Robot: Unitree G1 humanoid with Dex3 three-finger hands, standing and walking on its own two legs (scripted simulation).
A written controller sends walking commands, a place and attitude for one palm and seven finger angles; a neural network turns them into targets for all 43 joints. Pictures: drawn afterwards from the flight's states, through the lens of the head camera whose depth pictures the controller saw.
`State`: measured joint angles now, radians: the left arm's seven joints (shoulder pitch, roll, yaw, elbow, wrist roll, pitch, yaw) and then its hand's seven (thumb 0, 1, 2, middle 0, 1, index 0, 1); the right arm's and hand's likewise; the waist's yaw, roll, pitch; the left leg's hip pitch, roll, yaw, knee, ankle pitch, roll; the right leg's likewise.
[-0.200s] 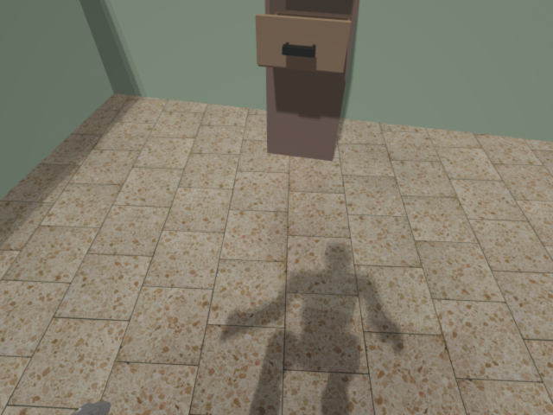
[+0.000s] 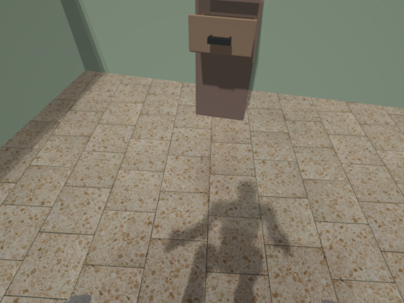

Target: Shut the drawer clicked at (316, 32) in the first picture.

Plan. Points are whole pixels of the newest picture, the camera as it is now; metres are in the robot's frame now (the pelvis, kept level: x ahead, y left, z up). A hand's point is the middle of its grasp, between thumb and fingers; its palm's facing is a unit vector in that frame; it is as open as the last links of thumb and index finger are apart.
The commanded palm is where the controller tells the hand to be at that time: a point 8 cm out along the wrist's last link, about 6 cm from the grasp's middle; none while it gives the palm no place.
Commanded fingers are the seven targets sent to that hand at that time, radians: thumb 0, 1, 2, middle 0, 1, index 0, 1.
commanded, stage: stand and wait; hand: left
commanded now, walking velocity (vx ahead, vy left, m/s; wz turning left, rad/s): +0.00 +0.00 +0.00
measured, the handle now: (219, 39) +1.32 -0.02 -0.02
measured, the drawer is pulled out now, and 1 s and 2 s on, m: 0.28 0.28 0.28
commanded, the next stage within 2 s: look at it before walking up in 0.62 s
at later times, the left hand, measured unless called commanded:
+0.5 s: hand out of the picture +0.05 +0.25 -0.15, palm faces -0.01 -0.94 -0.34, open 7.4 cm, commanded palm none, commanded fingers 0.00 0.90 0.90 -0.20 -0.30 -0.20 -0.30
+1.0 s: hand out of the picture +0.06 +0.24 -0.15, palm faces -0.02 -0.94 -0.33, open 7.4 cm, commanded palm none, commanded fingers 0.00 0.90 0.90 -0.20 -0.30 -0.20 -0.30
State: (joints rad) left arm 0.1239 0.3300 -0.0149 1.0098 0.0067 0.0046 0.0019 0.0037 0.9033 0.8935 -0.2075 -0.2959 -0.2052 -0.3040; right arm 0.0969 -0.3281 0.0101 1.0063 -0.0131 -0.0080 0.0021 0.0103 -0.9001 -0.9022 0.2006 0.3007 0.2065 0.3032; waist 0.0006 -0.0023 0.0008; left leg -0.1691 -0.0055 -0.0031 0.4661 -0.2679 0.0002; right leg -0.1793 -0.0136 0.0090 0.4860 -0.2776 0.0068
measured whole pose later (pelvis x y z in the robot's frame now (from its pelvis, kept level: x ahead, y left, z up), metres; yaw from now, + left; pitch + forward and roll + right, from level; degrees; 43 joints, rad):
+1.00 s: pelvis -0.01 +0.00 +0.01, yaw +0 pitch -2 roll +0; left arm 0.14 0.34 -0.01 1.09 0.01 0.00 0.00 0.00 0.90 0.89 -0.21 -0.30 -0.20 -0.30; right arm 0.13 -0.33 0.01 1.11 -0.01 -0.01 0.01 0.01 -0.90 -0.90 0.20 0.30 0.21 0.30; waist 0.00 -0.01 0.03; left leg -0.15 0.01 -0.01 0.39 -0.20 -0.01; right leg -0.16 0.00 0.00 0.40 -0.21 0.00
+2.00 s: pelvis +0.17 -0.05 -0.03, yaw -9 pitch -2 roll +0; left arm 0.14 0.22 0.07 1.00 0.02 -0.06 -0.02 0.01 0.92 0.89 -0.20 -0.30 -0.20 -0.30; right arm 0.54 -0.12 -0.02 1.25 0.00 -0.03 -0.01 0.01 -0.90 -0.90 0.20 0.30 0.21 0.30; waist -0.04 0.00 0.11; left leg -0.07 0.11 0.10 0.91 -0.53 -0.01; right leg -0.44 -0.04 -0.16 0.70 -0.21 -0.07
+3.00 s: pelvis +0.60 -0.13 -0.02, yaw -16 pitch -2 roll -1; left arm 0.15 0.16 0.06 1.03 0.01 -0.06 0.01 0.00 0.91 0.89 -0.20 -0.30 -0.20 -0.30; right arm 0.38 -0.13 -0.04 1.16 -0.01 -0.01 -0.01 0.01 -0.91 -0.90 0.20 0.30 0.20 0.30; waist -0.05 0.03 0.08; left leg -0.38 0.13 0.07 1.24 -0.41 0.00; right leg -0.34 -0.02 -0.16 0.59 -0.22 -0.05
